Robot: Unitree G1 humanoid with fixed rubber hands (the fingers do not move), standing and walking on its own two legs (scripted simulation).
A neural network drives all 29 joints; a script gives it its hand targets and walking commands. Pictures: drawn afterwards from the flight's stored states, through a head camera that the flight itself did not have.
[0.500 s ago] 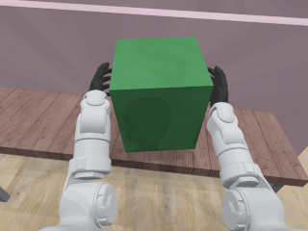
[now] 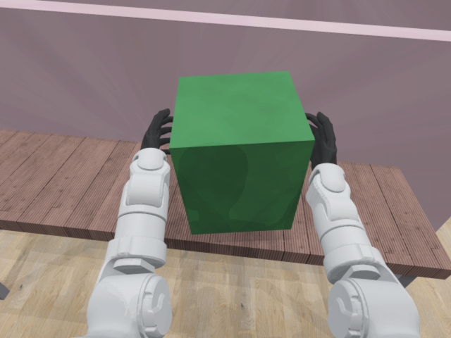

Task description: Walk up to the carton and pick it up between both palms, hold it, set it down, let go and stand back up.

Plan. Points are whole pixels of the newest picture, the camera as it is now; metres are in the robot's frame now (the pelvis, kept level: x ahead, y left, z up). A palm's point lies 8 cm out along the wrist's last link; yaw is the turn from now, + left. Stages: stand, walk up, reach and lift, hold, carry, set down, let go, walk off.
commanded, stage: set down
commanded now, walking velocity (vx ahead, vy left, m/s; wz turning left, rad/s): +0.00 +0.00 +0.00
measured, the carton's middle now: (237, 156) +0.44 -0.07 +0.13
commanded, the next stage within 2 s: none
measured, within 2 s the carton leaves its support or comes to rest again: neither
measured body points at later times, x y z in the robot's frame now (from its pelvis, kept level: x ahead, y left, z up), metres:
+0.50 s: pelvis +0.00 -0.01 +0.00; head -0.03 +0.01 +0.45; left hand +0.43 +0.08 +0.16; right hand +0.38 -0.21 +0.16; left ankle +0.00 +0.11 -0.75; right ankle +0.01 -0.11 -0.75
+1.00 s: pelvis +0.01 +0.00 +0.00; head +0.00 +0.01 +0.45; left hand +0.45 +0.06 +0.12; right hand +0.39 -0.24 +0.13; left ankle +0.00 +0.11 -0.75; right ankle +0.01 -0.10 -0.75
